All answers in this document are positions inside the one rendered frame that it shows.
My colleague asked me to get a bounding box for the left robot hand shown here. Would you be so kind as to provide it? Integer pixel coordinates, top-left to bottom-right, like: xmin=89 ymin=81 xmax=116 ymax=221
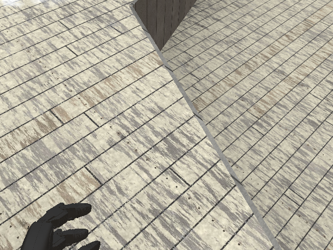
xmin=20 ymin=203 xmax=100 ymax=250

